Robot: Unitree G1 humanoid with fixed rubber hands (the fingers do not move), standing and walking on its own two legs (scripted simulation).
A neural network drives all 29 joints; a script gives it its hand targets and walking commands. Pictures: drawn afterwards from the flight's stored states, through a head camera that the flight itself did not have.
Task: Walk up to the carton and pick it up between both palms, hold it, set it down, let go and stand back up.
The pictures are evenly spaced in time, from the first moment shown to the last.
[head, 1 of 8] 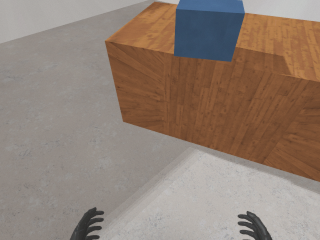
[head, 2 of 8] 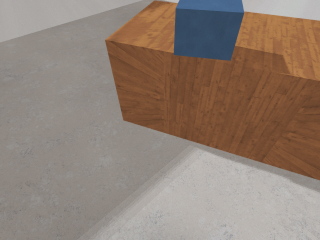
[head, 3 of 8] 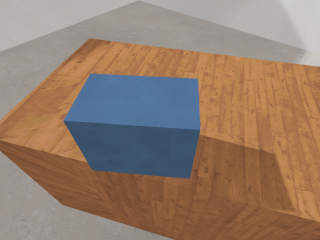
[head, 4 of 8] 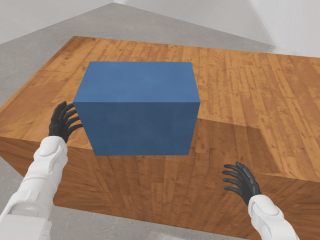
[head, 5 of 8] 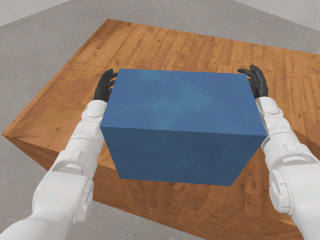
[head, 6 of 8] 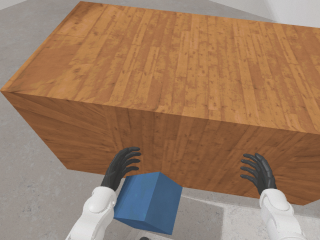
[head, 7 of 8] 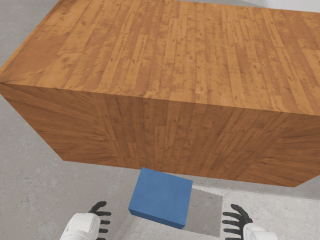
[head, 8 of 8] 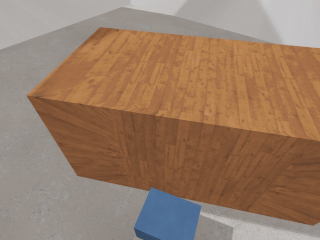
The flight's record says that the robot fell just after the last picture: no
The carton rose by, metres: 0.06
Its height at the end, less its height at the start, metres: -0.74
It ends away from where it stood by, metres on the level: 0.29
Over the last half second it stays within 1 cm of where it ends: yes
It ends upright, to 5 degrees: no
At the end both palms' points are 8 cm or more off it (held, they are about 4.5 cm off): yes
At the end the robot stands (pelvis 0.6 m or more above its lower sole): yes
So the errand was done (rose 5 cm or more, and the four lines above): no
